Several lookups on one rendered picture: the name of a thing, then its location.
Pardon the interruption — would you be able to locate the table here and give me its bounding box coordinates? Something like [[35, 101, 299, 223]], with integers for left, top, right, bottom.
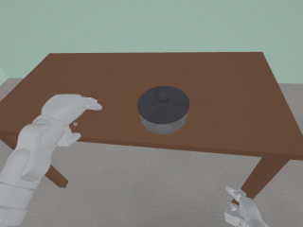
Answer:
[[0, 51, 303, 206]]

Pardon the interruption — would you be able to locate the robot left hand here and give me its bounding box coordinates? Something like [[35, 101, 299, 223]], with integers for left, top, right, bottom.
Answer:
[[41, 94, 102, 148]]

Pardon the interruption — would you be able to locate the left robot forearm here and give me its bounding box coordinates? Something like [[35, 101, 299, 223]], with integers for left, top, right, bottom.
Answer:
[[0, 114, 65, 227]]

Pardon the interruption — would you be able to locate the robot right hand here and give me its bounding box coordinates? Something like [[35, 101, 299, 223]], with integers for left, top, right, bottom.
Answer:
[[224, 185, 262, 227]]

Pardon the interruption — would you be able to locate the knob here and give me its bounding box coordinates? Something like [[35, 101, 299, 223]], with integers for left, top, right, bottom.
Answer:
[[154, 87, 170, 103]]

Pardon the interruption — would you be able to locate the lid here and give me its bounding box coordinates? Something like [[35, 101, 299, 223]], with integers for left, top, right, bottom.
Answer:
[[137, 86, 189, 124]]

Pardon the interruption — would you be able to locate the pot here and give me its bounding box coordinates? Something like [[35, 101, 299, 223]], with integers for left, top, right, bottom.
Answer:
[[140, 113, 187, 134]]

